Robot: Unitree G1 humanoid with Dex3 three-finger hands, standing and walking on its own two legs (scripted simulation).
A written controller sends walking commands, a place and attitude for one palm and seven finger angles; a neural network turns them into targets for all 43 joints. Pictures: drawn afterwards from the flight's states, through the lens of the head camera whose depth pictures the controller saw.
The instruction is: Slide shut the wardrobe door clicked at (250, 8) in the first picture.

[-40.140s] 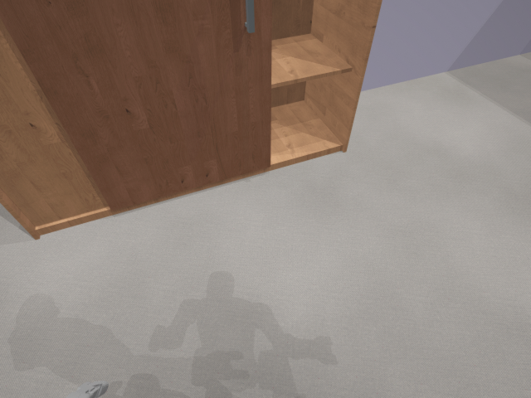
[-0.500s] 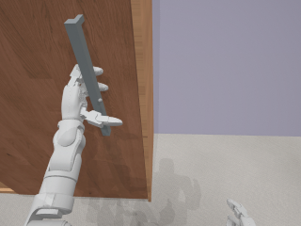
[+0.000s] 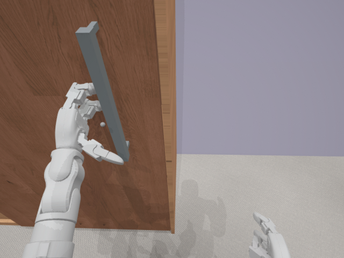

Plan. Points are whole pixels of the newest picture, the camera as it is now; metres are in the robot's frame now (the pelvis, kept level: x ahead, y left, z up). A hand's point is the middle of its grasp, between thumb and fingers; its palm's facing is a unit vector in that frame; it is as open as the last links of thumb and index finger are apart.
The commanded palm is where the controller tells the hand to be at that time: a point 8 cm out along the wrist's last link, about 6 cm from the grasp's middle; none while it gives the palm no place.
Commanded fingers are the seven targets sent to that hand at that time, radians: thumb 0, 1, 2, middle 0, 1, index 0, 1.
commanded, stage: slip the hand off the handle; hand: left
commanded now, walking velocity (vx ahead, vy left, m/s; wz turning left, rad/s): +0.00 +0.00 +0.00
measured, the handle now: (112, 105) +0.38 +0.16 +0.19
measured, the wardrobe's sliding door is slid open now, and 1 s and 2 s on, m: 0.00 0.00 0.00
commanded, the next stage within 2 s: draw the hand back to the body in 1.04 s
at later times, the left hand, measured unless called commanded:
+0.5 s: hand (70, 133) +0.30 +0.22 +0.18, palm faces +0.10 -0.99 -0.09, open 14.7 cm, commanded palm +0.25 +0.27 +0.18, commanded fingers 0.00 -0.55 0.20 -0.25 -1.15 -0.25 -1.15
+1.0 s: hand (46, 179) +0.20 +0.22 +0.18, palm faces +0.14 -0.98 -0.13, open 14.7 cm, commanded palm +0.15 +0.27 +0.18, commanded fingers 0.00 -0.55 0.20 -0.25 -1.15 -0.25 -1.15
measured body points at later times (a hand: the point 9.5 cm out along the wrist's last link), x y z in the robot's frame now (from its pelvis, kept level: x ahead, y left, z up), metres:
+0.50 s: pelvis +0.00 +0.02 +0.00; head -0.01 +0.01 +0.45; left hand +0.29 +0.28 +0.19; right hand +0.17 -0.20 -0.08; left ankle -0.02 +0.14 -0.73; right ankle +0.02 -0.11 -0.73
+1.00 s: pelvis +0.00 +0.01 +0.00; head -0.03 -0.01 +0.45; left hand +0.19 +0.28 +0.18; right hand +0.21 -0.19 -0.06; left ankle -0.02 +0.14 -0.73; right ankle +0.02 -0.11 -0.73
